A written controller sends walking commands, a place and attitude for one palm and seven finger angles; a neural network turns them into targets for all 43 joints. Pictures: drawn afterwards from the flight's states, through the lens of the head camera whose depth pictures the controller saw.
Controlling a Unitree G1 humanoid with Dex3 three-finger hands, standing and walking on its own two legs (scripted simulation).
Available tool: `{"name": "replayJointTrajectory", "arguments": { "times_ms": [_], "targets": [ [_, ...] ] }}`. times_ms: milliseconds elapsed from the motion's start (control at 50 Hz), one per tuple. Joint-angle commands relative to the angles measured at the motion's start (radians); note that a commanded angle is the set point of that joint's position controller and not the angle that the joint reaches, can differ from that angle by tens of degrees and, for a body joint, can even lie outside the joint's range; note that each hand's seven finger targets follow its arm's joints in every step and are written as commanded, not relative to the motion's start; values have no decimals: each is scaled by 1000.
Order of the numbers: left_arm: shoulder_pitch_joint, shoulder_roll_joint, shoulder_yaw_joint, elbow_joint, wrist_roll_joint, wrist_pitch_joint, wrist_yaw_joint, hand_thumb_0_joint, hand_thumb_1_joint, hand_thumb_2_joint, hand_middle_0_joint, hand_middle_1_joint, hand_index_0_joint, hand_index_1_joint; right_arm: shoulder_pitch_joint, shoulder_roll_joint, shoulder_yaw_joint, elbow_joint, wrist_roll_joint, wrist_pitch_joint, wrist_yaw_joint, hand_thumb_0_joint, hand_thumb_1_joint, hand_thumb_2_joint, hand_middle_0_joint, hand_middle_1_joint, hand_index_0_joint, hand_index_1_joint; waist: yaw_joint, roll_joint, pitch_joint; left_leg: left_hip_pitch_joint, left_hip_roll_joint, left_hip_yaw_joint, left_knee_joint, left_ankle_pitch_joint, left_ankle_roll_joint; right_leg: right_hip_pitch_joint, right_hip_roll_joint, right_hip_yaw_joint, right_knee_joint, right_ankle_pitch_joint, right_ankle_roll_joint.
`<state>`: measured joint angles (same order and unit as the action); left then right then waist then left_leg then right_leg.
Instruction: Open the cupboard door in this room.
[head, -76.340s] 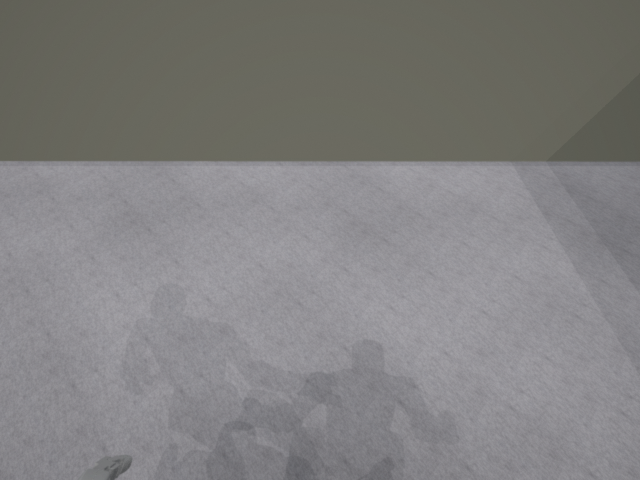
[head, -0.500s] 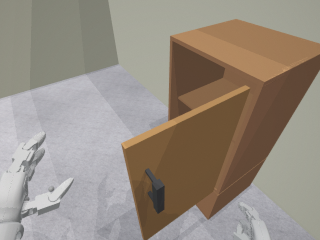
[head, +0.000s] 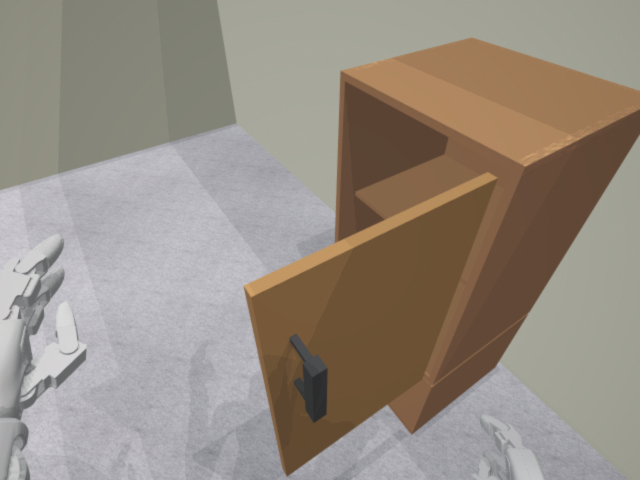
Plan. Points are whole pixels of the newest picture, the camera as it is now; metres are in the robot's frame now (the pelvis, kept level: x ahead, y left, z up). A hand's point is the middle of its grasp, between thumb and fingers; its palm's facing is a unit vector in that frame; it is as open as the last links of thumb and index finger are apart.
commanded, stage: draw the hand back to the body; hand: left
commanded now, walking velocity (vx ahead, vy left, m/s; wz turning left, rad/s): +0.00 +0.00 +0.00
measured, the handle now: (307, 378) +0.25 +0.05 +0.00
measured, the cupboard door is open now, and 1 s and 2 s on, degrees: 89 89 89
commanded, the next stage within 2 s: step back with the hand held close in 0.04 s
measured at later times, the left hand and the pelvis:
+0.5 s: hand (107, 343) +0.20 +0.24 +0.15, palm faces +0.30 -0.83 -0.48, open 7.4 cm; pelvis -0.02 +0.00 +0.00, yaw -2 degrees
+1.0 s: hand (8, 423) +0.11 +0.28 +0.15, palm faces +0.43 -0.77 -0.47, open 7.4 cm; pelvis -0.09 +0.02 -0.02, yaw +0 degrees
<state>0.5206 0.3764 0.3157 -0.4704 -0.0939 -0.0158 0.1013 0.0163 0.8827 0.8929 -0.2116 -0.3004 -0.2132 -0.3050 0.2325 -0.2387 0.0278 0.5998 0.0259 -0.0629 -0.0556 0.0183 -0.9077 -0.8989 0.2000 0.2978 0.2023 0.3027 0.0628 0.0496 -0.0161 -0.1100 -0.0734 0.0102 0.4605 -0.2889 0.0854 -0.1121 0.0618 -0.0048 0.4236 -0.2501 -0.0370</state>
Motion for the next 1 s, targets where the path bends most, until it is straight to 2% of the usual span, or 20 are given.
{"name": "replayJointTrajectory", "arguments": {
  "times_ms": [0, 60, 120, 140, 160, 180, 220, 240, 300, 400, 440, 540, 640, 680, 780, 820, 880, 920, 940, 980],
  "targets": [
    [-106, 168, 132, -195, 5, -77, 26, 0, 900, 900, -200, -300, -200, -300, -151, -104, -40, -164, 3, -60, -11, 0, -900, -900, 200, 300, 200, 300, -6, 65, -4, -47, 112, -108, -104, 241, -86, 10, -48, 35, -49, 155, -4],
    [-99, 150, 117, -155, 2, -75, 20, 0, 900, 900, -200, -300, -200, -300, -155, -108, -45, -163, 2, -54, -8, 0, -900, -900, 200, 300, 200, 300, -7, 16, 21, -56, 115, -109, -115, 195, -79, 1, -48, 35, -56, 126, -2],
    [-99, 157, 123, -161, 2, -83, 20, 0, 900, 900, -200, -300, -200, -300, -158, -108, -47, -166, 1, -50, -9, 0, -900, -900, 200, 300, 200, 300, -4, -2, -1, -55, 110, -101, -116, 165, -68, 13, -48, 38, -61, 117, 0],
    [-176, 183, 130, -153, 7, -83, 25, 0, 900, 900, -200, -300, -200, -300, -161, -114, -47, -157, 4, -47, -11, 0, -900, -900, 200, 300, 200, 300, -12, 4, 1, -59, 108, -100, -115, 146, -64, 11, -49, 45, -66, 106, -1],
    [-320, 328, 279, -209, 20, -139, 34, 0, 900, 900, -200, -300, -200, -300, -152, -126, -56, -180, 9, -44, -17, 0, -900, -900, 200, 300, 200, 300, -48, -6, 59, -148, 129, -124, -109, 36, -22, -32, -95, 185, -106, 139, 2],
    [-212, 258, 240, -107, 13, -152, 28, 0, 900, 900, -200, -300, -200, -300, -134, -111, -58, -154, 3, -39, -22, 0, -900, -900, 200, 300, 200, 300, -51, -73, 39, -110, 113, -119, -72, 49, -20, -56, -124, 206, -133, 140, -4],
    [-133, 184, 167, -68, 22, -156, 18, 0, 900, 900, -200, -300, -200, -300, -138, -114, -62, -155, -3, -22, -10, 0, -900, -900, 200, 300, 200, 300, -58, -80, 16, -67, 109, -103, -44, 102, -22, -82, -143, 223, -152, 163, 1],
    [-139, 186, 163, -102, 25, -170, 17, 0, 900, 900, -200, -300, -200, -300, -146, -119, -65, -156, -6, -20, -10, 0, -900, -900, 200, 300, 200, 300, -56, -26, -8, -70, 113, -102, -49, 139, -26, -57, -149, 207, -131, 217, -3],
    [-61, 178, 151, -122, 33, -179, 23, 0, 900, 900, -200, -300, -200, -300, -141, -126, -73, -167, -7, -4, -6, 0, -900, -900, 200, 300, 200, 300, -56, 1, -86, -83, 134, -100, -66, 251, -29, 9, -140, 171, -54, 358, 10],
    [-6, 242, 220, -210, 35, -185, 37, 0, 900, 900, -200, -300, -200, -300, -150, -118, -84, -201, -1, 25, -11, 0, -900, -900, 200, 300, 200, 300, -53, -28, -168, -144, 155, -109, -55, 351, -26, 86, -130, 152, 38, 500, 21],
    [14, 281, 267, -223, 33, -191, 46, 0, 900, 900, -200, -300, -200, -300, -155, -118, -89, -204, -1, 35, -16, 0, -900, -900, 200, 300, 200, 300, -51, -9, -187, -177, 157, -113, -48, 364, -25, 112, -137, 154, 63, 546, 21],
    [65, 260, 271, -216, 29, -196, 47, 0, 900, 900, -200, -300, -200, -300, -153, -115, -94, -215, 1, 43, -22, 0, -900, -900, 200, 300, 200, 300, -53, 24, -173, -242, 175, -131, -57, 348, -16, 112, -119, 150, 107, 527, 27],
    [53, 229, 240, -192, 43, -195, 45, 0, 900, 900, -200, -300, -200, -300, -139, -133, -100, -216, -2, 39, -22, 0, -900, -900, 200, 300, 200, 300, -58, 34, -105, -383, 197, -166, -111, 124, 6, 110, -91, 157, 129, 358, 33],
    [31, 223, 230, -196, 53, -201, 43, 0, 900, 900, -200, -300, -200, -300, -135, -135, -97, -218, -2, 32, -24, 0, -900, -900, 200, 300, 200, 300, -59, 41, -77, -460, 213, -184, -143, -14, 23, 121, -75, 161, 158, 264, 36],
    [-56, 221, 229, -186, 79, -217, 46, 0, 900, 900, -200, -300, -200, -300, -121, -140, -95, -219, -9, 13, -35, 0, -900, -900, 200, 300, 200, 300, -66, -13, -3, -650, 223, -225, -184, -351, 55, 147, -76, 192, 185, 93, 36],
    [-83, 217, 229, -186, 90, -226, 47, 0, 900, 900, -200, -300, -200, -300, -116, -141, -97, -216, -12, 6, -36, 0, -900, -900, 200, 300, 200, 300, -70, -32, 7, -673, 219, -232, -166, -415, 62, 126, -82, 211, 176, 17, 31],
    [-118, 211, 225, -203, 98, -235, 49, 0, 900, 900, -200, -300, -200, -300, -108, -143, -97, -212, -17, -5, -35, 0, -900, -900, 200, 300, 200, 300, -73, -16, 16, -673, 218, -242, -150, -457, 62, 85, -89, 223, 176, -58, 23],
    [-124, 217, 235, -217, 100, -245, 52, 0, 900, 900, -200, -300, -200, -300, -107, -140, -95, -208, -21, -13, -34, 0, -900, -900, 200, 300, 200, 300, -73, -10, 10, -685, 226, -261, -158, -465, 66, 86, -83, 215, 209, -43, 22],
    [-130, 231, 247, -236, 105, -250, 55, 0, 900, 900, -200, -300, -200, -300, -113, -146, -98, -206, -23, -16, -34, 0, -900, -900, 200, 300, 200, 300, -71, 33, -1, -705, 238, -272, -174, -468, 71, 118, -75, 201, 244, 1, 24],
    [-117, 228, 258, -248, 108, -260, 54, 0, 900, 900, -200, -300, -200, -300, -116, -139, -97, -207, -24, -21, -32, 0, -900, -900, 200, 300, 200, 300, -69, 63, -8, -749, 273, -298, -209, -479, 83, 157, -49, 172, 337, 80, 33]
  ]
}}
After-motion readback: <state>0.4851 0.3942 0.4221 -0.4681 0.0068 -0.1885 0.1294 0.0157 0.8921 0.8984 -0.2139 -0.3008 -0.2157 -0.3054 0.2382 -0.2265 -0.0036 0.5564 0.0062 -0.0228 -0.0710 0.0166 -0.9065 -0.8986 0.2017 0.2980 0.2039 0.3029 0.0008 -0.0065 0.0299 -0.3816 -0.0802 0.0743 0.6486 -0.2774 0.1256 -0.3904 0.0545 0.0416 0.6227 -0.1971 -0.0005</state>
